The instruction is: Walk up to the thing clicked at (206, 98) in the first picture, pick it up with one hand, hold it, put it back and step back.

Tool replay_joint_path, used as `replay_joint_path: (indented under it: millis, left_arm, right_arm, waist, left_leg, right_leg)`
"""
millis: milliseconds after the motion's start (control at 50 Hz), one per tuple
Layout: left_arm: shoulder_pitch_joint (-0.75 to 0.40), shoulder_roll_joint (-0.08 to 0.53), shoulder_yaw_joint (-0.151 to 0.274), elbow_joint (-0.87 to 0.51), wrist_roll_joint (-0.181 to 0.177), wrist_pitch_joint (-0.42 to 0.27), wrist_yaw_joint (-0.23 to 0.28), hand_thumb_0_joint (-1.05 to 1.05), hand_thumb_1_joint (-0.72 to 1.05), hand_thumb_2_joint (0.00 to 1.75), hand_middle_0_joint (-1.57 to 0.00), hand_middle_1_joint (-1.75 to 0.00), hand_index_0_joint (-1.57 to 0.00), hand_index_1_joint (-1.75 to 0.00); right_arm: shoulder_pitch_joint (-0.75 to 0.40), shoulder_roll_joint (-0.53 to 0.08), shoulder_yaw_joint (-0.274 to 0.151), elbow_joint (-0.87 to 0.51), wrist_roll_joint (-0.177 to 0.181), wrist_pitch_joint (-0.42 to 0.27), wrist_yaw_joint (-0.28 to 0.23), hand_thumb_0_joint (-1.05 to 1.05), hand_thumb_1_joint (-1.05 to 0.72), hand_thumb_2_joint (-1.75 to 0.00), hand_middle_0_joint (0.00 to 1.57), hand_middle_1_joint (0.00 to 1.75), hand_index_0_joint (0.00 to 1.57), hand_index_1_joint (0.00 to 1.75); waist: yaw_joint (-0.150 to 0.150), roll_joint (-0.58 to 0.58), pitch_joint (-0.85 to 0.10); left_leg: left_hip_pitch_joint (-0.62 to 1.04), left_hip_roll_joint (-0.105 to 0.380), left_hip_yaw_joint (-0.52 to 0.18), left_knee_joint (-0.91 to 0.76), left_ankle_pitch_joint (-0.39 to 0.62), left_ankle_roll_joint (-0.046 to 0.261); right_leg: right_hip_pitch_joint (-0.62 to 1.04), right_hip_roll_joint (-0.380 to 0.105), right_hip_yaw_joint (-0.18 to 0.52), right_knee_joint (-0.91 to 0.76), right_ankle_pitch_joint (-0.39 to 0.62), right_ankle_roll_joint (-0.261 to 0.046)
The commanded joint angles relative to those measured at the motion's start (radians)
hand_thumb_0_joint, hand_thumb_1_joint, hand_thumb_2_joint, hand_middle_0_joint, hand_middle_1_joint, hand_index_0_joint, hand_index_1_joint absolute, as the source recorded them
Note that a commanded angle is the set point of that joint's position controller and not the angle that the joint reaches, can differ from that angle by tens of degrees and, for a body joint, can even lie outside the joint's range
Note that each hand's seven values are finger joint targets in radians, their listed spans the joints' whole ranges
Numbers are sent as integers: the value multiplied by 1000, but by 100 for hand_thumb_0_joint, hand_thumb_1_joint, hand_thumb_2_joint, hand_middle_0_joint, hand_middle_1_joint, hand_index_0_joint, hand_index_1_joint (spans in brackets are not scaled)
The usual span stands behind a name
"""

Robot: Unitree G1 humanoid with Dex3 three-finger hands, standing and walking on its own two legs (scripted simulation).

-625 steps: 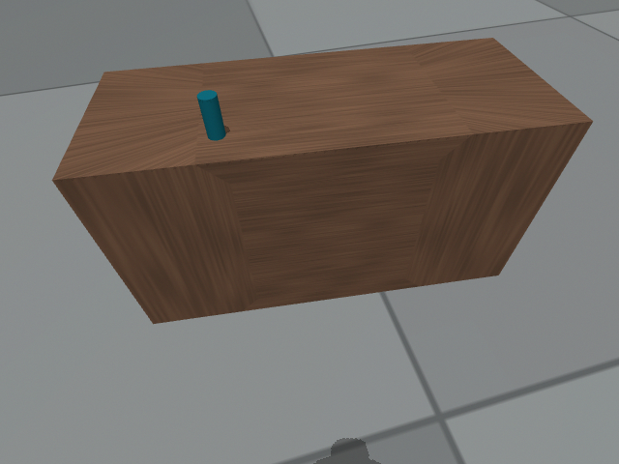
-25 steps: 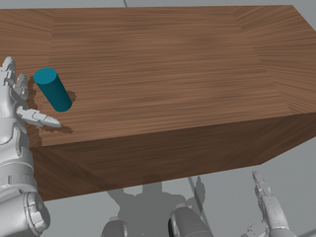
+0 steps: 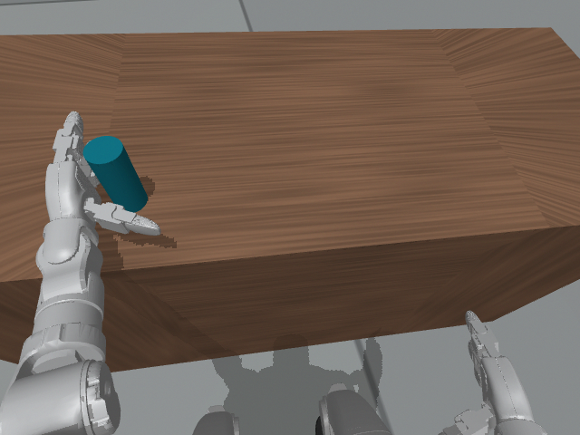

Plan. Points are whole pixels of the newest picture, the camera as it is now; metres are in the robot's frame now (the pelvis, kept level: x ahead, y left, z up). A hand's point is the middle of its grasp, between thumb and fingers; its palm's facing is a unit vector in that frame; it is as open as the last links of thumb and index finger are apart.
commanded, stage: close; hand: left
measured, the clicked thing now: (118, 177) +0.47 +0.21 +0.05
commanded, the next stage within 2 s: settle in 0.78 s
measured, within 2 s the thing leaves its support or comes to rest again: leaves its support in 1.14 s
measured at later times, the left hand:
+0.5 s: hand (117, 173) +0.47 +0.21 +0.06, palm faces +0.14 -0.99 +0.01, open 12.9 cm
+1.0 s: hand (122, 183) +0.46 +0.20 +0.06, palm faces +0.14 -0.99 +0.00, open 6.1 cm
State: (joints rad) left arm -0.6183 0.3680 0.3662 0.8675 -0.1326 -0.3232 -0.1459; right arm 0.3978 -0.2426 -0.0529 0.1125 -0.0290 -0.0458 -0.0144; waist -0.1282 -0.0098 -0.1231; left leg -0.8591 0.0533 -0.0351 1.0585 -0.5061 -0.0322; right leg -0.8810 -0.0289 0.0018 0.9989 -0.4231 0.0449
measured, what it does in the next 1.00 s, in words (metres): stands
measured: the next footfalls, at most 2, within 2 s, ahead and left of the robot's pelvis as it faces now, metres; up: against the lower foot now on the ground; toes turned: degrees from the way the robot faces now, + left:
none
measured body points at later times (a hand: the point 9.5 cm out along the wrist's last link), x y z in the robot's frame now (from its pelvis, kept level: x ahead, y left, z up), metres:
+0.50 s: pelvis -0.01 +0.00 +0.00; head +0.10 +0.03 +0.43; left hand +0.46 +0.26 +0.06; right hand +0.14 -0.27 -0.02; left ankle +0.00 +0.13 -0.67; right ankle +0.03 -0.15 -0.67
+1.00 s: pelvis +0.00 +0.00 +0.00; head +0.10 +0.02 +0.44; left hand +0.45 +0.25 +0.06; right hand +0.15 -0.26 -0.02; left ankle +0.00 +0.13 -0.67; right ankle +0.03 -0.15 -0.67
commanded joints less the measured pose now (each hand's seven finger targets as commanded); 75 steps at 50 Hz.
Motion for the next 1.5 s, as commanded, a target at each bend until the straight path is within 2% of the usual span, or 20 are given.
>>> replay_joint_path:
  millis: [0, 20, 80, 120, 180, 240, 340, 400, 460, 600, 700, 740, 820, 860, 980, 1060, 1120, 1220, 1260, 1480]
  left_arm:
    - [-356, 204, 21, -211, -2, -67, 22, 0, -59, 3, -14, -4, -14, -5]
    - [-304, 179, 17, -141, 2, -58, 22, 0, -54, 7, -22, -12, -22, -13]
    - [-339, 296, 96, -167, 16, -73, 38, 0, -51, 14, -42, -28, -43, -27]
    - [-395, 307, 116, -211, 10, -91, 48, 0, -52, 15, -46, -32, -48, -31]
    - [-475, 232, 48, -224, 1, -103, 48, 0, -47, 17, -53, -37, -55, -35]
    - [-468, 202, -5, -115, 22, -93, 28, 0, -46, 21, -58, -41, -60, -40]
    - [-465, 314, 78, -34, 19, -90, 18, 0, -39, 30, -69, -51, -70, -50]
    - [-569, 338, 74, -167, 20, -109, 22, 0, -25, 41, -76, -60, -78, -59]
    - [-533, 258, 32, -119, 14, -100, 26, 0, -14, 53, -89, -73, -90, -72]
    - [-427, 209, 16, -48, 21, -67, 53, 0, 2, 74, -112, -97, -114, -96]
    - [-408, 269, 81, -139, 21, -109, 74, 0, 22, 84, -123, -108, -125, -106]
    - [-398, 212, 33, -151, 18, -119, 59, 0, 28, 90, -129, -115, -131, -113]
    - [-381, 254, 45, -205, 8, -120, 33, 0, 36, 114, -139, -133, -139, -132]
    - [-327, 236, 57, -141, -6, -108, 27, 0, 41, 119, -142, -137, -143, -137]
    - [-397, 243, 22, -247, 13, -104, 32, 0, 73, 138, -138, -141, -138, -143]
    - [-405, 278, 52, -261, -11, -85, 28, 0, 62, 136, -141, -145, -142, -146]
    - [-427, 238, 14, -274, -15, -68, 29, 0, 50, 134, -140, -145, -140, -146]
    - [-480, 247, 4, -310, -3, -50, 41, 0, 56, 134, -138, -142, -139, -143]
    - [-424, 240, 10, -224, -8, -28, 40, 0, 56, 136, -139, -144, -139, -145]
    - [-467, 255, 19, -228, -13, 15, 40, 0, 57, 137, -139, -145, -140, -146]
  right_arm:
    - [34, -118, -66, -164, 0, -34, 0, 0, 53, -5, 5, 5, 5, 5]
    - [47, -115, -68, -168, -1, -28, 4, 0, 53, -5, 5, 5, 5, 5]
    - [33, -146, -86, -227, 0, -17, 13, 0, 54, -4, 5, 5, 5, 5]
    - [23, -140, -93, -221, -1, -7, 15, 0, 54, -4, 5, 5, 5, 5]
    - [8, -141, -112, -242, -1, -16, 8, 0, 53, -4, 5, 5, 5, 5]
    - [8, -127, -76, -271, -1, -17, 4, 0, 53, -4, 5, 5, 5, 5]
    - [46, -167, -93, -233, -8, -10, 5, 0, 53, -4, 5, 5, 5, 5]
    - [62, -143, -73, -192, -15, -4, 12, 0, 54, -4, 5, 5, 5, 5]
    - [1, -143, -76, -257, -11, -10, 12, 0, 52, -4, 5, 5, 5, 5]
    - [30, -147, -85, -210, -5, 8, 8, 0, 53, -4, 5, 5, 5, 5]
    - [56, -148, -99, -215, -1, 14, 18, 0, 54, -4, 5, 5, 5, 5]
    - [44, -136, -91, -264, 2, 13, 18, 0, 53, -4, 5, 5, 5, 5]
    - [72, -105, -48, -239, 8, 18, 19, 0, 53, -5, 5, 5, 5, 5]
    - [53, -120, -64, -238, 11, 21, 15, 0, 53, -5, 5, 5, 5, 5]
    - [34, -122, -54, -242, 5, 27, 14, 0, 55, -5, 5, 5, 5, 5]
    - [44, -164, -98, -247, 11, 38, 4, 0, 55, -5, 5, 5, 5, 5]
    - [35, -142, -81, -236, 14, 41, -1, 0, 54, -5, 5, 5, 5, 5]
    - [35, -110, -46, -205, 13, 48, -2, 0, 56, -5, 5, 5, 5, 5]
    - [24, -141, -84, -190, 16, 50, -8, 0, 56, -5, 5, 5, 5, 5]
    - [-25, -144, -88, -181, 26, 42, -11, 0, 56, -5, 5, 5, 5, 5]
  waist:
    - [18, 107, -405]
    - [10, 86, -395]
    - [14, 58, -414]
    - [17, 60, -403]
    - [-24, 69, -431]
    - [-44, 71, -436]
    - [-30, 98, -443]
    - [-15, 200, -477]
    - [-20, 171, -505]
    - [-18, 94, -420]
    - [-1, 57, -406]
    - [-10, 53, -461]
    - [17, 91, -513]
    - [10, 70, -450]
    - [12, 139, -446]
    - [4, 98, -514]
    - [-2, 97, -469]
    - [12, 125, -435]
    - [12, 91, -397]
    - [21, 70, -418]
  left_leg:
    - [213, -36, 31, -136, 377, 22]
    - [214, -33, 29, -133, 399, 22]
    - [178, -34, 27, -128, 415, 25]
    - [153, -37, 32, -134, 363, 27]
    - [198, -38, 35, -133, 312, 31]
    - [214, -34, 29, -129, 328, 27]
    - [188, -34, 25, -121, 320, 24]
    - [246, -34, 22, -119, 340, 13]
    - [260, -27, 13, -128, 352, 9]
    - [189, -24, 19, -133, 356, 19]
    - [153, -33, 27, -133, 332, 26]
    - [188, -39, 30, -124, 372, 27]
    - [184, -46, 41, -108, 423, 28]
    - [152, -46, 43, -114, 388, 29]
    - [254, -32, 27, -130, 401, 14]
    - [267, -34, 30, -124, 446, 23]
    - [280, -32, 30, -144, 428, 23]
    - [301, -35, 31, -173, 387, 18]
    - [276, -37, 37, -185, 357, 22]
    - [304, -36, 41, -214, 382, 25]
  right_leg:
    - [251, 25, -29, -98, 329, -55]
    - [245, 26, -33, -94, 343, -55]
    - [289, 27, -29, -88, 371, -53]
    - [291, 25, -22, -87, 334, -51]
    - [259, 25, -13, -93, 295, -49]
    - [228, 29, -18, -94, 301, -49]
    - [216, 27, -24, -87, 284, -55]
    - [178, 29, -28, -78, 270, -61]
    - [203, 33, -37, -77, 271, -64]
    - [214, 36, -36, -83, 294, -59]
    - [242, 34, -32, -81, 289, -54]
    - [272, 33, -29, -76, 332, -51]
    - [342, 23, -10, -73, 423, -45]
    - [324, 20, -8, -82, 393, -45]
    - [237, 27, -25, -87, 320, -60]
    - [321, 24, -16, -87, 405, -50]
    - [301, 24, -19, -99, 382, -50]
    - [281, 26, -25, -124, 326, -53]
    - [302, 23, -23, -138, 312, -50]
    - [349, 25, -19, -165, 340, -48]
